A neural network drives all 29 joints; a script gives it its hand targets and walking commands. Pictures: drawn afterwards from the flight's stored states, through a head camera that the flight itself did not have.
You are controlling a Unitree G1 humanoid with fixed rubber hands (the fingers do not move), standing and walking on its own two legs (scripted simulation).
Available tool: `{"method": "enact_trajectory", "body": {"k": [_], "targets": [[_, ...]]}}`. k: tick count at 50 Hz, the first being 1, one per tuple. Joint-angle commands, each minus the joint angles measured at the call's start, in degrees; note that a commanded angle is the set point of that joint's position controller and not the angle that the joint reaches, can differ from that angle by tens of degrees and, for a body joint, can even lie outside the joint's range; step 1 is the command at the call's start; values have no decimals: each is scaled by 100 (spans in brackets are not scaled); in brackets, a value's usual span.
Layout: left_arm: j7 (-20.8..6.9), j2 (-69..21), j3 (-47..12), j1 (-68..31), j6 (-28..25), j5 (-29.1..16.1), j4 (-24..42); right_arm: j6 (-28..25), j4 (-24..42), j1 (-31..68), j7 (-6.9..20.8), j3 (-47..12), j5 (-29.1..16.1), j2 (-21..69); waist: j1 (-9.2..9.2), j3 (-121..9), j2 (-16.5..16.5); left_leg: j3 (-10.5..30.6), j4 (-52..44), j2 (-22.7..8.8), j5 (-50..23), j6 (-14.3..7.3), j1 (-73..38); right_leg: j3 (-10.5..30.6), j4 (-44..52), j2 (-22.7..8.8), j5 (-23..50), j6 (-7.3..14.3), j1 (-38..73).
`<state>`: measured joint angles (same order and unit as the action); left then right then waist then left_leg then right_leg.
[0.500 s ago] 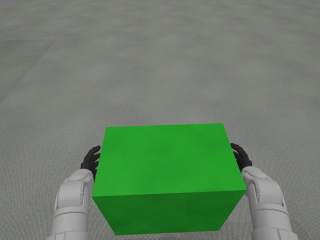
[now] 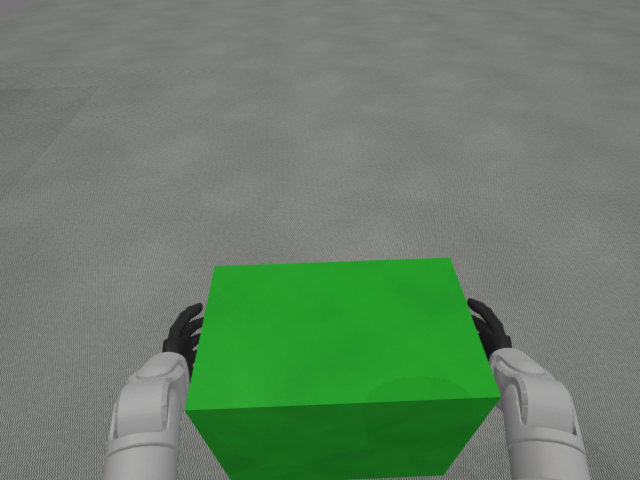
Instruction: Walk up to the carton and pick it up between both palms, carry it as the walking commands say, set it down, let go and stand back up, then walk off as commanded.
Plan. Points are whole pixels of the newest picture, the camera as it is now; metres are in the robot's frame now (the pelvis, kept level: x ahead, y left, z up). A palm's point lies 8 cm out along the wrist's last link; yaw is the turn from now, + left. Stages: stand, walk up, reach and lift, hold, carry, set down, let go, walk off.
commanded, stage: reach and lift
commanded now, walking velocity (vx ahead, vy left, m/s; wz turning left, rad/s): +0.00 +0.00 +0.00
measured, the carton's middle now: (336, 377) +0.27 +0.00 -0.01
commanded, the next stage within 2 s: hold in 0.20 s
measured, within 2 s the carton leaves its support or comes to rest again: neither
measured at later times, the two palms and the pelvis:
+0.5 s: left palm (172, 378) +0.25 +0.20 +0.03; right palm (495, 367) +0.25 -0.20 +0.04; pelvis +0.00 +0.00 +0.00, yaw +1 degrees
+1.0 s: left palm (168, 377) +0.25 +0.20 +0.03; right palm (490, 366) +0.26 -0.19 +0.03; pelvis +0.00 +0.00 +0.00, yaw +1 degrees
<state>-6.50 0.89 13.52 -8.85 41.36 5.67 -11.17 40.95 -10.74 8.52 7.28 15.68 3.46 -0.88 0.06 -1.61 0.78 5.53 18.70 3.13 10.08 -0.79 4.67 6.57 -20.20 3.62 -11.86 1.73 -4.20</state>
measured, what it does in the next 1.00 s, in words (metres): stands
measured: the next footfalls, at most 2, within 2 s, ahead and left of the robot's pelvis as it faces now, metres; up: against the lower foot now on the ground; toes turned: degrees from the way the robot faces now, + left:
none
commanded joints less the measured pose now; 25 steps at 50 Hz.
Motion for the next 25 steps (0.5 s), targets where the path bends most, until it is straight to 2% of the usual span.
{"method": "enact_trajectory", "body": {"k": [1, 2, 3, 4, 5, 6, 7, 8, 9, 10, 11, 13, 14, 15, 16, 17, 18, 19, 20, 21, 22, 23, 24, 25], "targets": [[-888, -4474, -3664, -3350, -244, -1114, 1521, -179, 1449, 3382, 778, -4093, -852, 4746, -27, -1835, 132, 21, -82, 86, -1843, 17, -633, -48, 169, 30, 1937, -207, 268], [-882, -4518, -3623, -3028, -222, -1079, 1463, -154, 1453, 3136, 761, -4044, -843, 4626, -40, -1866, -143, -17, -123, 82, -2009, 65, -684, -64, 224, 53, 1991, -202, 433], [-867, -4371, -3500, -2853, -210, -1053, 1336, -147, 1471, 3136, 717, -4081, -853, 4653, -49, -1653, 134, -2, -170, 81, -1883, -14, -672, -59, 246, 2, 2044, -219, 354], [-834, -4435, -3621, -2832, -197, -1069, 1398, -186, 1644, 3184, 701, -4081, -837, 4557, -31, -1818, 87, 27, -143, 77, -2125, 12, -789, -57, 222, 45, 2126, -206, 350], [-828, -4338, -3518, -2823, -171, -989, 1357, -162, 1603, 3075, 691, -4045, -793, 4409, -32, -1599, -120, -15, -153, 97, -1851, 52, -714, -109, 256, 63, 1863, -200, 302], [-853, -4357, -3603, -2842, -215, -1008, 1534, -156, 1611, 3068, 684, -4069, -805, 4521, -37, -1686, -46, -27, -151, 144, -1779, 45, -670, -85, 260, 40, 1912, -219, 363], [-841, -4251, -3506, -2607, -172, -980, 1401, -89, 1415, 2722, 660, -4030, -737, 4524, -39, -1566, 40, -43, -206, 118, -1969, 41, -707, -127, 304, 61, 2076, -234, 395], [-834, -4255, -3645, -2652, -209, -1010, 1608, -103, 1458, 2656, 650, -3995, -725, 4521, 7, -1629, -95, -59, -189, 138, -1895, 36, -682, -122, 295, 64, 1968, -209, 436], [-831, -4188, -3741, -2879, -220, -1081, 1832, -107, 1442, 2652, 661, -3983, -748, 4623, 7, -1660, -61, -64, -176, 138, -1900, 32, -746, -104, 279, 45, 2065, -214, 366], [-822, -4148, -3681, -2922, -210, -1086, 1708, -100, 1386, 2610, 631, -3993, -705, 4569, -3, -1579, 204, -30, -179, 104, -1897, 21, -694, -139, 296, 61, 2019, -235, 345], [-796, -4077, -3706, -2903, -215, -1089, 1851, -123, 1447, 2672, 649, -3939, -753, 4441, 7, -1527, -99, -29, -216, 103, -1795, 54, -639, -168, 308, 65, 1852, -205, 307], [-798, -4111, -3642, -2712, -238, -1072, 1769, -153, 1583, 2745, 623, -4038, -752, 4502, -1, -1450, 91, -23, -212, 108, -1755, 9, -614, -121, 309, 60, 1896, -236, 338], [-813, -4125, -3641, -2721, -209, -1084, 1751, -105, 1460, 2630, 601, -3880, -684, 4464, 53, -1292, 18, -58, -210, 119, -1709, 8, -634, -109, 368, 56, 1753, -208, 200], [-806, -4012, -3564, -2719, -195, -1035, 1726, -105, 1500, 2611, 578, -3903, -644, 4295, 15, -1136, 95, -24, -208, 98, -1580, 4, -603, -142, 371, 46, 1611, -206, 165], [-831, -4083, -3603, -2648, -206, -1042, 1601, -123, 1521, 2638, 571, -3971, -670, 4398, 10, -1087, 14, -50, -242, 154, -1472, 1, -445, -115, 380, 40, 1637, -213, 277], [-812, -4101, -3675, -2512, -239, -1114, 1790, -205, 1898, 2818, 589, -4078, -751, 4299, 22, -1587, 123, -5, -209, 92, -1898, -3, -706, -143, 292, 86, 1919, -219, 377], [-798, -4141, -3732, -2715, -259, -1134, 1835, -183, 1758, 2687, 587, -4131, -775, 4426, -17, -1452, 4, -18, -210, 111, -1635, -20, -671, -123, 335, 43, 1677, -193, 279], [-802, -4195, -3769, -2682, -268, -1143, 1929, -205, 1873, 2752, 595, -4161, -788, 4426, 23, -1627, 48, 10, -156, 111, -1734, -22, -829, -113, 290, 44, 1747, -200, 202], [-789, -4122, -3829, -2809, -271, -1169, 2023, -168, 1643, 2586, 580, -4075, -766, 4458, 73, -1539, -104, -23, -139, 127, -1777, 9, -711, -119, 282, 45, 1773, -185, 183], [-795, -4079, -3647, -2584, -220, -1077, 1798, -147, 1760, 2694, 587, -4037, -782, 4326, -68, -1319, -7, -21, -254, 78, -1618, 9, -585, -173, 325, 69, 1544, -189, 211], [-807, -4071, -3578, -2569, -201, -990, 1585, -147, 1637, 2776, 597, -3949, -716, 4219, 17, -1290, -71, -46, -245, 128, -1379, 13, -517, -170, 372, 61, 1394, -197, 245], [-786, -3946, -3593, -2812, -212, -1016, 1708, -112, 1364, 2604, 592, -3820, -657, 4250, 56, -967, -119, -54, -284, 103, -1168, 24, -404, -191, 385, 52, 1199, -186, 77], [-784, -4046, -3617, -2899, -239, -1027, 1703, -165, 1464, 2827, 598, -3897, -717, 4349, -25, -1066, -5, -49, -256, 105, -1009, -9, -415, -175, 363, 30, 991, -182, 45], [-775, -3991, -3503, -2797, -207, -946, 1540, -158, 1481, 2989, 600, -3842, -684, 4213, 42, -999, -15, -83, -249, 135, -658, -9, -430, -169, 399, 27, 628, -173, -43]]}}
